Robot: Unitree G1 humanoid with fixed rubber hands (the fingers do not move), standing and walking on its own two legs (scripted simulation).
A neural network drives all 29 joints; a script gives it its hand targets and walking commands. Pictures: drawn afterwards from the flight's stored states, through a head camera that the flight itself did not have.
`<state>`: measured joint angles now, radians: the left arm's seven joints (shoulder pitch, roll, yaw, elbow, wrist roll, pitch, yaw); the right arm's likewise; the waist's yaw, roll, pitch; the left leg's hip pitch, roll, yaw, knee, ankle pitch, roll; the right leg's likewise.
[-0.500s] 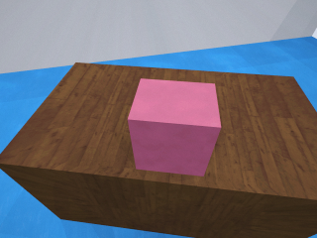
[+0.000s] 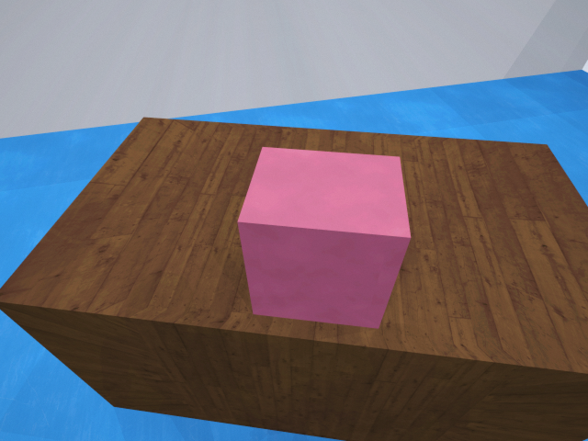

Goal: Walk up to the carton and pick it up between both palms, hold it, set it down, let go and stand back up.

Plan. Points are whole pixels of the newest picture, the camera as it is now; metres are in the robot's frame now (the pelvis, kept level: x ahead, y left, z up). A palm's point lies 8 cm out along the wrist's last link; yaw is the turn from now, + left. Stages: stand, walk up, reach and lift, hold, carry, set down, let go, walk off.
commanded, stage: stand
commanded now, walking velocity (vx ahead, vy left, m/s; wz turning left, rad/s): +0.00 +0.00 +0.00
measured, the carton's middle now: (322, 240) +0.46 -0.02 +0.00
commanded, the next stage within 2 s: none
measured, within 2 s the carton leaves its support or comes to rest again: neither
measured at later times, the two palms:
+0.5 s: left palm out of the picture +0.07 +0.30 -0.11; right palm out of the picture +0.02 -0.29 -0.13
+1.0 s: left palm out of the picture +0.06 +0.30 -0.12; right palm out of the picture +0.04 -0.29 -0.12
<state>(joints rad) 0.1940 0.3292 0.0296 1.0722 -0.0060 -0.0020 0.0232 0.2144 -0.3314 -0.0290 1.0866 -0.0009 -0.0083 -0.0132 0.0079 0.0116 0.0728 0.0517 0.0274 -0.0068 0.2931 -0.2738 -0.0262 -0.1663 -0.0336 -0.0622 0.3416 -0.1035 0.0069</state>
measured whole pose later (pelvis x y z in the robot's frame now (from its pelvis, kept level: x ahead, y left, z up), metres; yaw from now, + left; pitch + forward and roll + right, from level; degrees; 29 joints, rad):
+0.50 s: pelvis +0.00 +0.00 +0.00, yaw +0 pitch -4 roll +0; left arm 0.16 0.33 0.04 1.06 -0.01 -0.01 0.02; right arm 0.22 -0.34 -0.03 1.09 0.00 -0.02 -0.02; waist -0.01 0.02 0.08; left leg 0.05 0.03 0.00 0.29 -0.28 -0.02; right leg -0.17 -0.03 -0.06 0.34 -0.10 0.01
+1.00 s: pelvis +0.01 +0.01 +0.00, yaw +0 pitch -4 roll +0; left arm 0.18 0.32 0.03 1.08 0.00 0.00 0.02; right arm 0.21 -0.33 -0.03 1.09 0.00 -0.02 -0.02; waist 0.00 0.01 0.07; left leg 0.06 0.02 0.00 0.29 -0.28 -0.02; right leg -0.16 -0.04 -0.06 0.33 -0.11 0.02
